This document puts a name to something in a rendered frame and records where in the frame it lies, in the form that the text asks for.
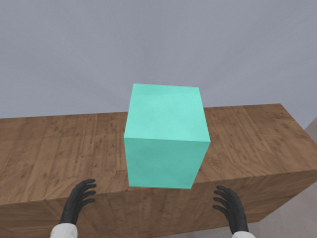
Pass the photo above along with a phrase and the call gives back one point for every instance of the left robot hand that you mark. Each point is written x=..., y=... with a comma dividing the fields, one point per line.
x=75, y=201

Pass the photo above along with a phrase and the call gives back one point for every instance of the pedestal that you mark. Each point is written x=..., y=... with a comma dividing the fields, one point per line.
x=258, y=151

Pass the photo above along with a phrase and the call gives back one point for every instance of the left robot forearm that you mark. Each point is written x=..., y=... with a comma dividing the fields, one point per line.
x=64, y=230

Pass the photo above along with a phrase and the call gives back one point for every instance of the right robot hand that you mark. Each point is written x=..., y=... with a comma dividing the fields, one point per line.
x=234, y=211

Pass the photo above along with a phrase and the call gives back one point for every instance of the carton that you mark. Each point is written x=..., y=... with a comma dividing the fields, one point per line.
x=166, y=136

